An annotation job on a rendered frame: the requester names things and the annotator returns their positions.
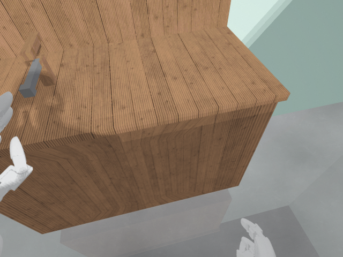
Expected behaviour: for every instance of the counter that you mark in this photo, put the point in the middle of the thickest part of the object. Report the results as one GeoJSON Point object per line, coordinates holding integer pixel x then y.
{"type": "Point", "coordinates": [139, 103]}

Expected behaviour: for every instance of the robot left hand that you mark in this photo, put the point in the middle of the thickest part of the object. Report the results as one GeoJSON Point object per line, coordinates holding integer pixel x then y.
{"type": "Point", "coordinates": [13, 176]}

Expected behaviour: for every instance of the robot right hand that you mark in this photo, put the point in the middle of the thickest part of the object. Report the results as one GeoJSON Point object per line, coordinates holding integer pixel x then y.
{"type": "Point", "coordinates": [261, 247]}

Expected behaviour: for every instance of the tap lever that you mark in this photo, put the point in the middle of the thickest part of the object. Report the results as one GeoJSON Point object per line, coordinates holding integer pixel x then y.
{"type": "Point", "coordinates": [28, 88]}

